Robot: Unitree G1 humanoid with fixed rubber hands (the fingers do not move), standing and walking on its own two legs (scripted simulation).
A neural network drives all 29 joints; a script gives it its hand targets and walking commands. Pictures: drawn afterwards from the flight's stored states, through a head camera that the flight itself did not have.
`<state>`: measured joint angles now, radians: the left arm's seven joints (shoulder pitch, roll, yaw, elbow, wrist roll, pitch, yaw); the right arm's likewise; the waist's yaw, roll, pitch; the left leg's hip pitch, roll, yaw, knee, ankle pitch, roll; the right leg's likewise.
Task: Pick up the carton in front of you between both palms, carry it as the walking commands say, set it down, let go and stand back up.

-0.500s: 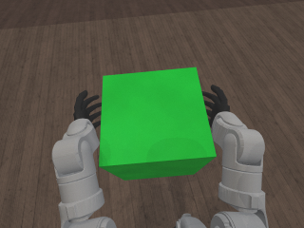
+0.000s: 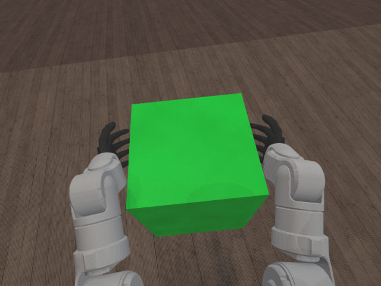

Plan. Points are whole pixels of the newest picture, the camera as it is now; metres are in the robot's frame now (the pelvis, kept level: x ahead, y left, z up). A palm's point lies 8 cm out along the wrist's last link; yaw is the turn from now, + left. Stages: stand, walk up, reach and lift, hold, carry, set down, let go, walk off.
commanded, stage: carry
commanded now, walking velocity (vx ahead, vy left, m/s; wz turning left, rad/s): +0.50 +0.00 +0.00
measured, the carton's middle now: (193, 173) +0.35 -0.02 +0.07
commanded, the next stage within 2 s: none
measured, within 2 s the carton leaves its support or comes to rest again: neither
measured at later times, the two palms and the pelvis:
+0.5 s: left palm (117, 63) +0.62 +0.14 +0.20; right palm (234, 51) +0.65 -0.16 +0.19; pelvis +0.30 -0.04 +0.06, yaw +1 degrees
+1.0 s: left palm out of the picture +0.96 +0.13 +0.25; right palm out of the picture +0.94 -0.18 +0.26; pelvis +0.61 -0.01 +0.12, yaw +0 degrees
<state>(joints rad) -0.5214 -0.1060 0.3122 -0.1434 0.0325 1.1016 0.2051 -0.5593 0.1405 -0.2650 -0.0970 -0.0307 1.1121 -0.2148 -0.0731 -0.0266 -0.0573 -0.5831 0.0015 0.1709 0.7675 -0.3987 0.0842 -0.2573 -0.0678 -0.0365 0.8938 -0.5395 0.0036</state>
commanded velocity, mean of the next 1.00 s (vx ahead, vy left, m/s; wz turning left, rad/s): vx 0.50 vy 0.00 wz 0.00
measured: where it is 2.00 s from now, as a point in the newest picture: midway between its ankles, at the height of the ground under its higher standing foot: (182, 124)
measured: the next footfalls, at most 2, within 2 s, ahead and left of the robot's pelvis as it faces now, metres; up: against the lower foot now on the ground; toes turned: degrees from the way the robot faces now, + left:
right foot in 0.32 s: +0.36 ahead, -0.13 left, +0.03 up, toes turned -7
left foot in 0.70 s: +0.61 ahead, +0.08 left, +0.07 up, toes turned +8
